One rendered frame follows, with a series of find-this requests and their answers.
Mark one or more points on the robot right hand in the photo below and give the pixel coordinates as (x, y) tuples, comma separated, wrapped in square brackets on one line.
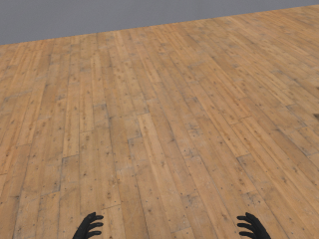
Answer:
[(259, 232)]

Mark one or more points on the robot left hand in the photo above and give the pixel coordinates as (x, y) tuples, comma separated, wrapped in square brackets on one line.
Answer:
[(86, 226)]

